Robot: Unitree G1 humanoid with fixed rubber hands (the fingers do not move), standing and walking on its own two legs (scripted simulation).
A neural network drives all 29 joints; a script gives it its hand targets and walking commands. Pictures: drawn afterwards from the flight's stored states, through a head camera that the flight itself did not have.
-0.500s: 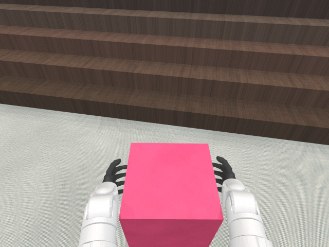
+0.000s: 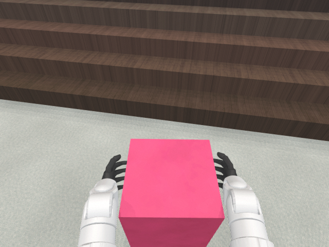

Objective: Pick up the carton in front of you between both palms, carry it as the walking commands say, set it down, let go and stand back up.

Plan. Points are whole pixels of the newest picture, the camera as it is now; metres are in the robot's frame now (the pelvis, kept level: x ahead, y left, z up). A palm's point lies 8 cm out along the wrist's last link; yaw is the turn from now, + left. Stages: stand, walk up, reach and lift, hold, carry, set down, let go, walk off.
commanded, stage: reach and lift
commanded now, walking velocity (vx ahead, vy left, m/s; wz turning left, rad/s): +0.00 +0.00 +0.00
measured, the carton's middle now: (169, 196) +0.30 +0.00 -0.04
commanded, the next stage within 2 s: hold in 0.38 s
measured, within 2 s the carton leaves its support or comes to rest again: neither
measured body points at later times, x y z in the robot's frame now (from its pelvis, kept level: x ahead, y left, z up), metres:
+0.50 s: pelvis +0.01 +0.00 +0.00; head -0.03 +0.00 +0.45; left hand +0.30 +0.15 +0.04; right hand +0.31 -0.15 +0.04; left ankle +0.02 +0.13 -0.74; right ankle +0.01 -0.12 -0.74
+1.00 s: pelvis -0.01 +0.00 +0.00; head -0.05 +0.00 +0.45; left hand +0.30 +0.15 +0.04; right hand +0.30 -0.15 +0.05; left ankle +0.02 +0.13 -0.74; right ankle +0.01 -0.12 -0.74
